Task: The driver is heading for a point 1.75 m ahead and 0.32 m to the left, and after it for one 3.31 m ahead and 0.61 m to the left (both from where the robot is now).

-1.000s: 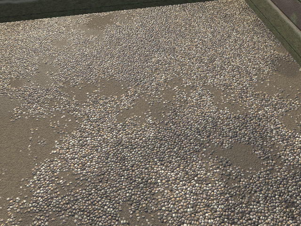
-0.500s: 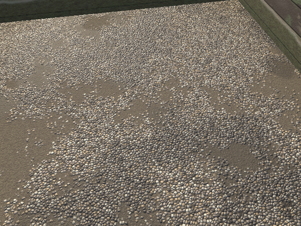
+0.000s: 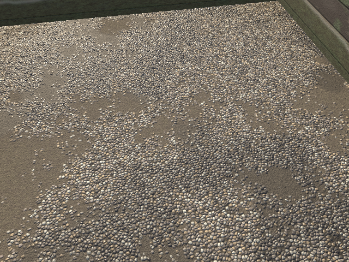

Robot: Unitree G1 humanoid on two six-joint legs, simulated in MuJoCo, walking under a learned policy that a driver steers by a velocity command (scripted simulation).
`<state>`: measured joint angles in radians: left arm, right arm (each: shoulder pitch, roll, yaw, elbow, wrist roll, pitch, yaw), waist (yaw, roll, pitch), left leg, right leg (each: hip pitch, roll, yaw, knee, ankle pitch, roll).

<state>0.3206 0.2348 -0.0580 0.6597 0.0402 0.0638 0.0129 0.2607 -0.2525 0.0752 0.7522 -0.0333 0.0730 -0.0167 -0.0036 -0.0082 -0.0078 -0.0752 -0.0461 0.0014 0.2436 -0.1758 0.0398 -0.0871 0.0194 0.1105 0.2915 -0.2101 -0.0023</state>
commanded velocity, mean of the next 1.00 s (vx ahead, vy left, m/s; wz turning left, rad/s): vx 0.00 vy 0.00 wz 0.00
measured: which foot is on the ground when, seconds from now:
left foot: down 0.00-1.00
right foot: down 0.00-1.00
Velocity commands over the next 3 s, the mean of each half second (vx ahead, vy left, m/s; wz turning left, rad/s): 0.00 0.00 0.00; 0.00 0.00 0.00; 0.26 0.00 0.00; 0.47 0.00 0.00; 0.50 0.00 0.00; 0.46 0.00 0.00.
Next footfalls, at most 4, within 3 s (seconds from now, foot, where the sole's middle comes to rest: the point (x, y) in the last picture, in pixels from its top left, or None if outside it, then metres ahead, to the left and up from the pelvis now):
none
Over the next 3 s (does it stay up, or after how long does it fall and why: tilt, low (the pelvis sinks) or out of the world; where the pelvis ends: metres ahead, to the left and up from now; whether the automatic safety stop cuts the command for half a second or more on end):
stays up -0.01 -0.03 -0.02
